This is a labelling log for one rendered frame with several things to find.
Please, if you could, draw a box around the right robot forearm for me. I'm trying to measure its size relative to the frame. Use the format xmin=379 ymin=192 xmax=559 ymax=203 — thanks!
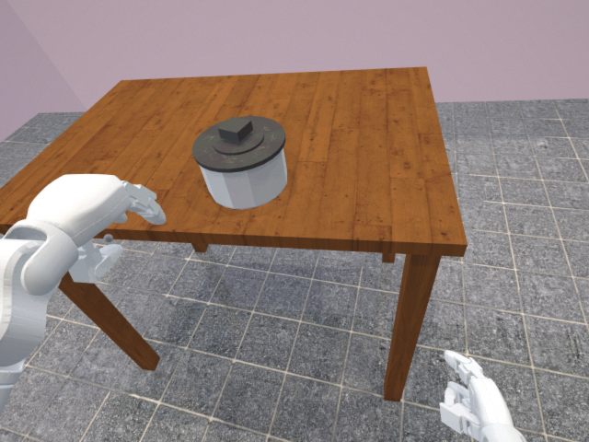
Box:
xmin=479 ymin=424 xmax=526 ymax=442

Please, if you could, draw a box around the knob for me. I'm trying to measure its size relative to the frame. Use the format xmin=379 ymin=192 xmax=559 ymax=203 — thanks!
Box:
xmin=218 ymin=117 xmax=253 ymax=142

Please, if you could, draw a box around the lid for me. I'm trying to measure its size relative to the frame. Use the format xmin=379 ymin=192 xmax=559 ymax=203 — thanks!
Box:
xmin=192 ymin=116 xmax=285 ymax=173

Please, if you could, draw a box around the pot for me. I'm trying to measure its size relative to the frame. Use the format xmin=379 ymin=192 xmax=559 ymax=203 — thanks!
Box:
xmin=199 ymin=149 xmax=287 ymax=209

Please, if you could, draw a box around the robot right hand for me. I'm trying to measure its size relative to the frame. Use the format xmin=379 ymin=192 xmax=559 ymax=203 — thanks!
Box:
xmin=439 ymin=350 xmax=514 ymax=441

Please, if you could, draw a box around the robot left hand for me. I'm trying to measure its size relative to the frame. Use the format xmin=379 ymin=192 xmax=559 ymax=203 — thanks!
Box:
xmin=26 ymin=174 xmax=166 ymax=284

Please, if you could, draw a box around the table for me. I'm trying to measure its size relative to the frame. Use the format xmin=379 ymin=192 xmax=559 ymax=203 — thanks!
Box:
xmin=0 ymin=66 xmax=468 ymax=402

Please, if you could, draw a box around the left robot forearm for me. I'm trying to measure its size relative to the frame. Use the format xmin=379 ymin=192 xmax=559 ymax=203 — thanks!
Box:
xmin=0 ymin=219 xmax=79 ymax=430

